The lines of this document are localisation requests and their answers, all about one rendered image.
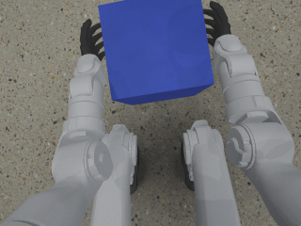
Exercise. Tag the carton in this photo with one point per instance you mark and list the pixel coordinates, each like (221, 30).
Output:
(155, 50)

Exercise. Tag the left robot upper arm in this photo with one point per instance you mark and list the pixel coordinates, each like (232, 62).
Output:
(79, 170)

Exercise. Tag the robot right forearm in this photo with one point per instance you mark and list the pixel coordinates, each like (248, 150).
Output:
(241, 84)

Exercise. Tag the robot left hand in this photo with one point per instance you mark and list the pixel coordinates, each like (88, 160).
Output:
(88, 42)

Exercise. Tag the robot right hand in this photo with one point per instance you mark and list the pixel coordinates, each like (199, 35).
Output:
(220, 23)

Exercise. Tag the right robot foot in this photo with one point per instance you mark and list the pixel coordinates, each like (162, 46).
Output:
(189, 184)

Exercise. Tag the left robot thigh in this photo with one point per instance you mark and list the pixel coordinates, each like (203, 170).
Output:
(112, 202)

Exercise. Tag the robot left forearm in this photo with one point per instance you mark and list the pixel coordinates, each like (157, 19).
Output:
(85, 106)

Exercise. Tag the right robot upper arm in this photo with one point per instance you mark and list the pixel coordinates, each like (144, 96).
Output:
(264, 152)

